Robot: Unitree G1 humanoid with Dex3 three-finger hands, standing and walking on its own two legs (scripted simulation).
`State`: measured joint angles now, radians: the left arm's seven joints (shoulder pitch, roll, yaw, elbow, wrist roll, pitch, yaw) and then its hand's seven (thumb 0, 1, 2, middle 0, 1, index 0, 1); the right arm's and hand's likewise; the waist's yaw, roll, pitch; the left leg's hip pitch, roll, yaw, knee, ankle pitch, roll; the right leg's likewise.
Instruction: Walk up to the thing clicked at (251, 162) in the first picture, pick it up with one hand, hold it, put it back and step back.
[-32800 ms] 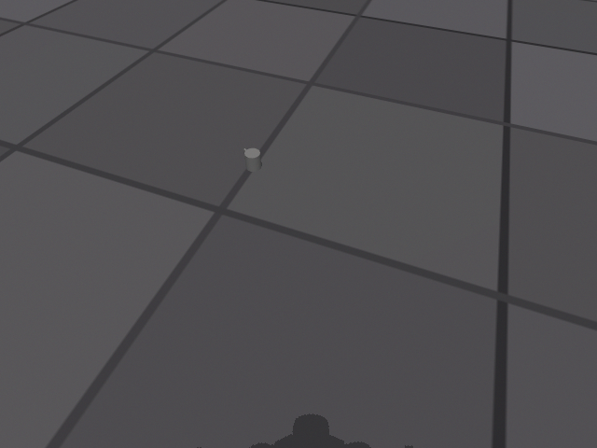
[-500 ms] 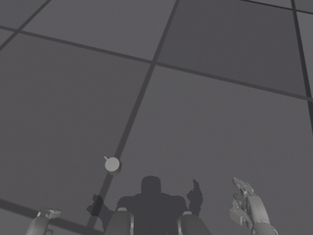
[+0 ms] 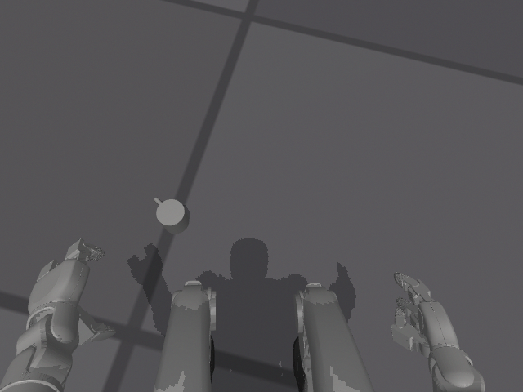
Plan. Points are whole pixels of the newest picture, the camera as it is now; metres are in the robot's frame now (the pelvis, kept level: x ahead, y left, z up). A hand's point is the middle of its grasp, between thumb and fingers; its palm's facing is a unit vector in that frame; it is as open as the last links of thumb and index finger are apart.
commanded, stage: rise first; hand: left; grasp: from above
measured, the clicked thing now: (169, 213) +0.52 +0.24 -0.49
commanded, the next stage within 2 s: none
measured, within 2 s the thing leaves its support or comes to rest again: neither
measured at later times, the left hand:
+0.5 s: hand (126, 249) +0.37 +0.28 -0.28, palm faces -0.46 -0.12 -0.88, open 14.1 cm
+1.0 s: hand (139, 235) +0.42 +0.27 -0.34, palm faces -0.45 -0.01 -0.90, open 14.0 cm
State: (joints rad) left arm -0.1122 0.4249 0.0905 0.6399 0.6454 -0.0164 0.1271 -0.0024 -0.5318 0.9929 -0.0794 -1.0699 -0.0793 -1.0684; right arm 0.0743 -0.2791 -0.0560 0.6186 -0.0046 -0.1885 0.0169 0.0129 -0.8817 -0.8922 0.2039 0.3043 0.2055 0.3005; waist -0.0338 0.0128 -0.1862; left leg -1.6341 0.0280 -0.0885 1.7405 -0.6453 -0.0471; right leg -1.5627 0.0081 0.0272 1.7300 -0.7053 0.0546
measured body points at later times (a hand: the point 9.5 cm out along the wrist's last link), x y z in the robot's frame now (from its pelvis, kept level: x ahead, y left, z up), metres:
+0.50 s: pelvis -0.05 +0.00 -0.14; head +0.16 +0.03 +0.25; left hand +0.39 +0.28 -0.23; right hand +0.02 -0.28 -0.27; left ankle +0.06 +0.14 -0.50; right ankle +0.04 -0.15 -0.50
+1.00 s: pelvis -0.04 +0.01 -0.18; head +0.19 +0.06 +0.20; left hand +0.44 +0.27 -0.29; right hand +0.02 -0.26 -0.30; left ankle +0.06 +0.14 -0.50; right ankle +0.04 -0.14 -0.50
